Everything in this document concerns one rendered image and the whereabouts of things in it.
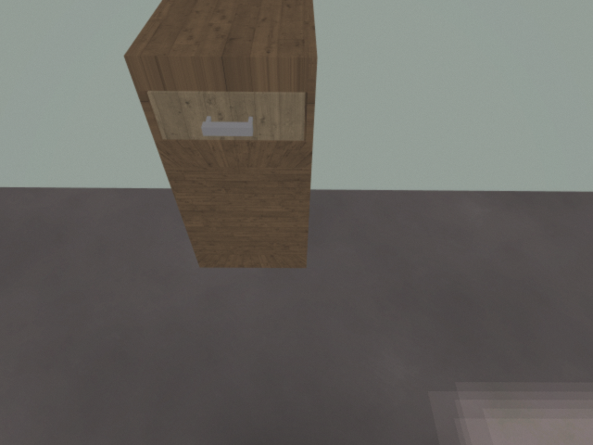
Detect drawer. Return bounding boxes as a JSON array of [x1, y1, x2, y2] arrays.
[[147, 91, 306, 141]]

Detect cabinet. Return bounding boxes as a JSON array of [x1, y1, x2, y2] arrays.
[[124, 0, 317, 268]]

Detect handle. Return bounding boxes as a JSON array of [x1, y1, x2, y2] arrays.
[[201, 116, 253, 136]]

